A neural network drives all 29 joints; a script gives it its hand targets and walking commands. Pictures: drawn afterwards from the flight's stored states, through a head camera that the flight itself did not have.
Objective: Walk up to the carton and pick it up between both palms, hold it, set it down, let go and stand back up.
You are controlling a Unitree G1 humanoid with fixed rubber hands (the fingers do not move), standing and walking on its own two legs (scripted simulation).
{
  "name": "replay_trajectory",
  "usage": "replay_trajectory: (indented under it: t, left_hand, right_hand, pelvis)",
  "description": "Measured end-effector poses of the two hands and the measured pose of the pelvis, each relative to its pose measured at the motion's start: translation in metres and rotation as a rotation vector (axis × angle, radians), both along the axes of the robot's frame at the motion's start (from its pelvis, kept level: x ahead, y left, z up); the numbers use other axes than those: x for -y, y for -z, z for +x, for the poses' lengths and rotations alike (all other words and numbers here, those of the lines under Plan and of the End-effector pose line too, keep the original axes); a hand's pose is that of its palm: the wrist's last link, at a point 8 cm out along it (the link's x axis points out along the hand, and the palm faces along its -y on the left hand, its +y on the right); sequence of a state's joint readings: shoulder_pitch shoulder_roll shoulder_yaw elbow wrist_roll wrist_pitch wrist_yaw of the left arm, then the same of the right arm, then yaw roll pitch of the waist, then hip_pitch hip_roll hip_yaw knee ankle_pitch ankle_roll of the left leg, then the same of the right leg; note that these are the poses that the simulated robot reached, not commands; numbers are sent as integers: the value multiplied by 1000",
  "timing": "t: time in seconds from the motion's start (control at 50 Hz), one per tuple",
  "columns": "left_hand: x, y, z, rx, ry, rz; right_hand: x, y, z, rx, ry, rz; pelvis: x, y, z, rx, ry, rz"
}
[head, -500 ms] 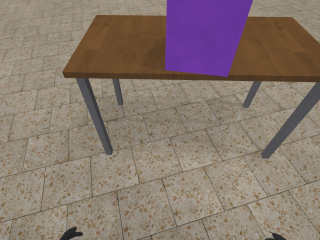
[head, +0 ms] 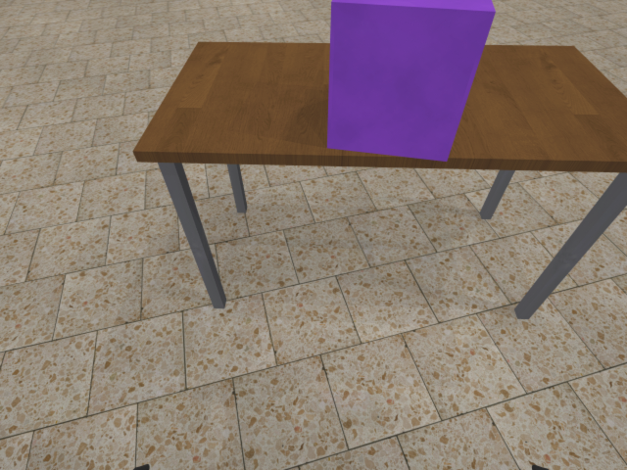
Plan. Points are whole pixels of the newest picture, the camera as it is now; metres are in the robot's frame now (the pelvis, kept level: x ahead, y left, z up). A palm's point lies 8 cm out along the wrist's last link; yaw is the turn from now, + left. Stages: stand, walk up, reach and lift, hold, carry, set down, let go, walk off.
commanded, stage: stand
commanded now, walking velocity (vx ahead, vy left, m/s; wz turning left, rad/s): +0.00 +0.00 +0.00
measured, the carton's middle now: (399, 63) +0.88 -0.13 +0.11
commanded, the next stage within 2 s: walk up in 0.60 s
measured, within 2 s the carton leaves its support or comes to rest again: neither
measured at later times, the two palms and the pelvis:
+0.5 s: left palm out of the picture +0.08 +0.27 -0.11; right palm out of the picture +0.07 -0.30 -0.11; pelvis +0.00 -0.01 +0.01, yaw +0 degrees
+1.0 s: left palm out of the picture +0.10 +0.28 -0.10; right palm out of the picture +0.05 -0.34 -0.10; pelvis +0.02 -0.03 +0.00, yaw +0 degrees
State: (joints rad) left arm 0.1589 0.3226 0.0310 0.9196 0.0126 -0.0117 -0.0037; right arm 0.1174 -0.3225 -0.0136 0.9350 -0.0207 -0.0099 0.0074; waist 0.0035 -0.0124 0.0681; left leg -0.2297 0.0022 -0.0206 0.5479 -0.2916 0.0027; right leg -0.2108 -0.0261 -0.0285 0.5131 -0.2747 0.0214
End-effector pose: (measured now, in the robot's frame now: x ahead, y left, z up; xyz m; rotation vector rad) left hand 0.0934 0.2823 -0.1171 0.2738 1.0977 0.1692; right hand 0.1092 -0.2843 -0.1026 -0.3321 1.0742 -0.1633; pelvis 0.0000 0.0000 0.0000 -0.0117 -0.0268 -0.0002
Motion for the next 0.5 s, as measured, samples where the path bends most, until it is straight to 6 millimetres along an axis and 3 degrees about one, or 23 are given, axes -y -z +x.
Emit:
replay_trajectory:
  t: [0.28, 0.5]
  left_hand:
    - [7, -7, -1, -22, -5, 3]
    - [13, -3, -15, -75, 0, 0]
  right_hand:
    - [10, 2, -21, -63, 43, 11]
    - [19, 3, -40, -121, 67, 2]
  pelvis:
    - [6, -8, -1, 19, -2, 6]
    - [11, -11, -4, 16, -6, 5]
